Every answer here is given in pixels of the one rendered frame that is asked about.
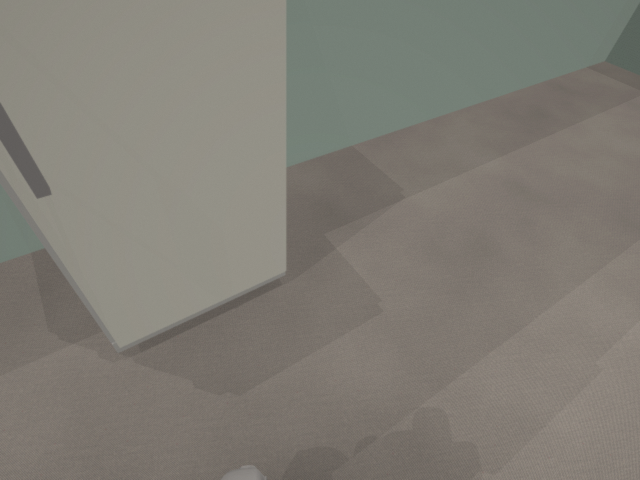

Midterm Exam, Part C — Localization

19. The fridge door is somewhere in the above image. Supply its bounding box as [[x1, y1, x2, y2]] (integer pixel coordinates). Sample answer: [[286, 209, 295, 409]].
[[0, 0, 286, 348]]

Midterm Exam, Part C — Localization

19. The handle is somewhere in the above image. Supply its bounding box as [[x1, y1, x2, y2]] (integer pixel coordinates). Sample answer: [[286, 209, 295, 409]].
[[0, 103, 52, 199]]

